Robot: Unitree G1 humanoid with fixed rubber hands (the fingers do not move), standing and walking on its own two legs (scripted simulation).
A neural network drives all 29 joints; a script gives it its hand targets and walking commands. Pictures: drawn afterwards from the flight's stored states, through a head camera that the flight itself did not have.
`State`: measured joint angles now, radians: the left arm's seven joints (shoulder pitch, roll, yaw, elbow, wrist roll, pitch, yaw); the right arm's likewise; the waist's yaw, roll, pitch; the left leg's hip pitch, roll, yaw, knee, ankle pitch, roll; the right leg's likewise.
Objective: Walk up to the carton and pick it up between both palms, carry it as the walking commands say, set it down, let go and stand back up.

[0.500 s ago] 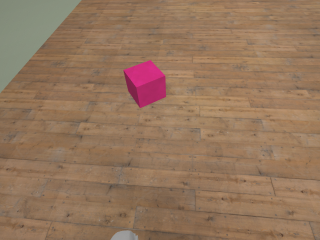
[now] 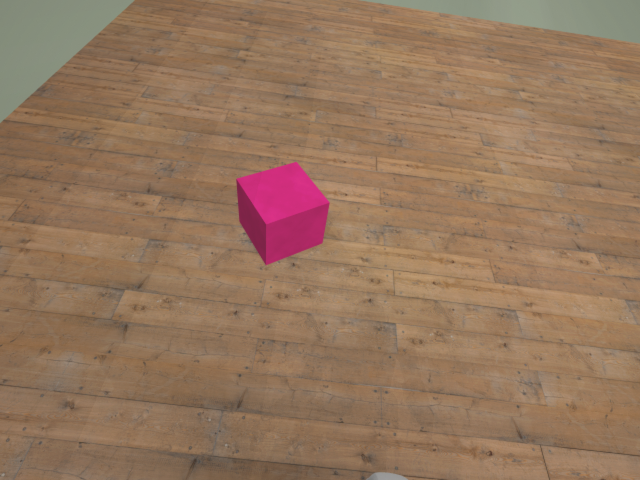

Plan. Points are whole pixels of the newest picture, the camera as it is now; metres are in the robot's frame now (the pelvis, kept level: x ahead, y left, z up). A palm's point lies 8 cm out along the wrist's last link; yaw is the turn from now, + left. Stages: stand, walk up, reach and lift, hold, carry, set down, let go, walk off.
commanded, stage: walk up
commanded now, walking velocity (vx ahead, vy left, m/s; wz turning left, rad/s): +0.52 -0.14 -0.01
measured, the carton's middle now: (281, 212) +1.17 +0.07 -0.66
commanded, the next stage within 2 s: none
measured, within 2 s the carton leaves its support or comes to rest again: neither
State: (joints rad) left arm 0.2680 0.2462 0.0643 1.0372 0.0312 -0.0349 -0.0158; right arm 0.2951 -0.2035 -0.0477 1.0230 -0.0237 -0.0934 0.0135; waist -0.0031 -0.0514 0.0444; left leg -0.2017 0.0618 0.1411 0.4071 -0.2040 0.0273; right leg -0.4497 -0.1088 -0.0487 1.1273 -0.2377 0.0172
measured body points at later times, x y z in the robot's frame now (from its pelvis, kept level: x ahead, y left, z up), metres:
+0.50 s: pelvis +0.26 -0.08 -0.02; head +0.30 -0.09 +0.43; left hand +0.37 +0.17 -0.15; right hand +0.21 -0.31 -0.18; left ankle +0.12 +0.08 -0.66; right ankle +0.33 -0.17 -0.75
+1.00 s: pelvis +0.49 +0.02 -0.02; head +0.52 +0.04 +0.43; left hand +0.41 +0.25 -0.17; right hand +0.64 -0.21 -0.14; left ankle +0.56 +0.13 -0.75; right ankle +0.35 -0.15 -0.69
